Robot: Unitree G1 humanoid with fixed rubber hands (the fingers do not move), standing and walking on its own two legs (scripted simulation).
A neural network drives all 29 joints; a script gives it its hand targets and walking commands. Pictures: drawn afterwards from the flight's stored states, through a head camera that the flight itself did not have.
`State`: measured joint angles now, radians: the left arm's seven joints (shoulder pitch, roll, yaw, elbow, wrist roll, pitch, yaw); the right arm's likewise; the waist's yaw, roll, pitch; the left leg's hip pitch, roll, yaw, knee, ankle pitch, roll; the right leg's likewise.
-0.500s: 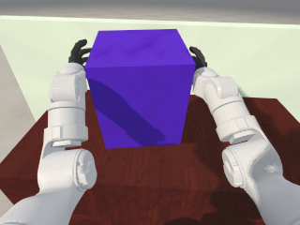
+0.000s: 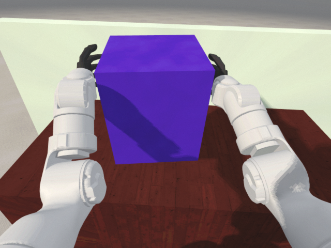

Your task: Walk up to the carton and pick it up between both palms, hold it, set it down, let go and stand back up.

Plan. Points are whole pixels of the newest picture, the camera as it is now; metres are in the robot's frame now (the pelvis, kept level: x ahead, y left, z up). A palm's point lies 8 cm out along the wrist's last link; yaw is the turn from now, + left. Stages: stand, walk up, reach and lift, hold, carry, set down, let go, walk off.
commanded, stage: hold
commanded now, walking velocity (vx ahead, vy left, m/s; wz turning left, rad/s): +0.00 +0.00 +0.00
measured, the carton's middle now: (155, 99) +0.39 +0.01 +0.23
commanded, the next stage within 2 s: set down in 1.14 s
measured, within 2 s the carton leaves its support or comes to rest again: neither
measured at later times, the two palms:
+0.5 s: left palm (87, 74) +0.38 +0.15 +0.30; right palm (221, 82) +0.37 -0.15 +0.28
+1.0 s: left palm (86, 73) +0.38 +0.15 +0.31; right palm (222, 81) +0.36 -0.15 +0.29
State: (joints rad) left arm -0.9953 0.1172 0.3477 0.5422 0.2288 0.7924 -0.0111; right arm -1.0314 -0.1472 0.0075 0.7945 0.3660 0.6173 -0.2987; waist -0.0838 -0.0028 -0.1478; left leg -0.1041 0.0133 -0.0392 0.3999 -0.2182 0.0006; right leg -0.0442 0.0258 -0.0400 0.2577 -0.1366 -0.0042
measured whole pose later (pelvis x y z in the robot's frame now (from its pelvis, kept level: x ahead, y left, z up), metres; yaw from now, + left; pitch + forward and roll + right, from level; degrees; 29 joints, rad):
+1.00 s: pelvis +0.00 +0.00 +0.00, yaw +0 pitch -4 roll -2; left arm -1.01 0.11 0.35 0.55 0.22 0.78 0.00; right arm -1.04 -0.16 0.00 0.78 0.37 0.63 -0.30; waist -0.08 0.01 -0.17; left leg -0.12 0.01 -0.03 0.40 -0.21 0.01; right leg -0.07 0.02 -0.03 0.27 -0.13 0.00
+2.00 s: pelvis +0.01 +0.02 +0.00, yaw +1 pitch -7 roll -2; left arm -0.96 0.08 0.30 0.53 0.31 0.53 -0.06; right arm -0.77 0.01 -0.16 0.71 0.14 0.22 -0.24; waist -0.15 -0.10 0.00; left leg -0.03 -0.02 -0.04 0.37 -0.22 0.03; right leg 0.03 0.00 -0.04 0.23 -0.14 0.02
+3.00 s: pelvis +0.02 +0.03 +0.00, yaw -1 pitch -5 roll -2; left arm -0.91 0.09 0.28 0.72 0.27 0.35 -0.09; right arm -0.63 0.07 -0.21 0.65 0.05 0.16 -0.27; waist -0.18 -0.05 0.00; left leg -0.05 -0.02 -0.01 0.36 -0.23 0.04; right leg 0.01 -0.01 -0.01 0.21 -0.13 0.04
